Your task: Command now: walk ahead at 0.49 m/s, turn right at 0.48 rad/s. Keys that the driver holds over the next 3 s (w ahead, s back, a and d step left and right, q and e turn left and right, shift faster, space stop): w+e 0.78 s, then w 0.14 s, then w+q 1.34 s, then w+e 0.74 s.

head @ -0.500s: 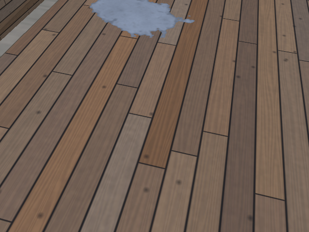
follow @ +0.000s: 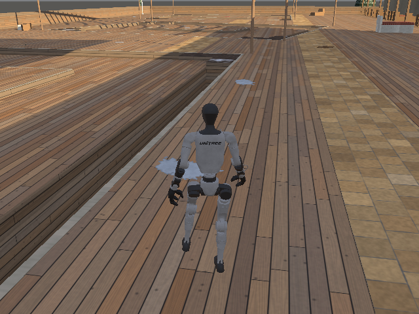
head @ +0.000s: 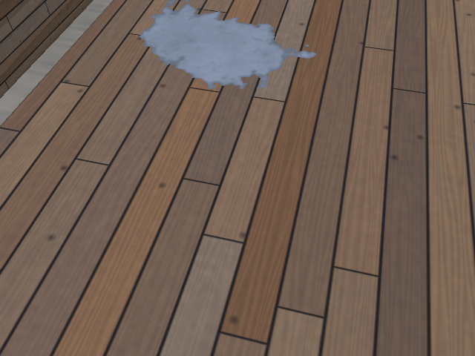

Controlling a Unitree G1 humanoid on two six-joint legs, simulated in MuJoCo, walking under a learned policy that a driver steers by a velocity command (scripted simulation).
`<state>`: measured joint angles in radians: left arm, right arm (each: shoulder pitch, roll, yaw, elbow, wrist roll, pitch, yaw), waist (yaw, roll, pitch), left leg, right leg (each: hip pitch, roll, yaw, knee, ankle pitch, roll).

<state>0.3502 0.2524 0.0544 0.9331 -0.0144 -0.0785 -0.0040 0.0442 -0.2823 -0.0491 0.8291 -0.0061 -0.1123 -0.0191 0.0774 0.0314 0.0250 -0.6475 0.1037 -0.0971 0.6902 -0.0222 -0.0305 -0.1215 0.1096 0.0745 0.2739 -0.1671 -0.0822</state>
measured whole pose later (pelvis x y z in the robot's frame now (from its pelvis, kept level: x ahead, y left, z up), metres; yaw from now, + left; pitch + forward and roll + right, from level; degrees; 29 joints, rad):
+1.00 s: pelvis +0.50 -0.12 +0.00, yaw -32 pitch +1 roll +0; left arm 0.32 0.26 0.06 0.74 0.00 -0.06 -0.01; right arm 0.12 -0.31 -0.05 0.75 0.00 -0.09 0.01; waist 0.04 0.05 0.03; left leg -0.70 0.13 -0.05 0.82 -0.02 -0.04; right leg -0.12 0.11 0.04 0.28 -0.19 -0.10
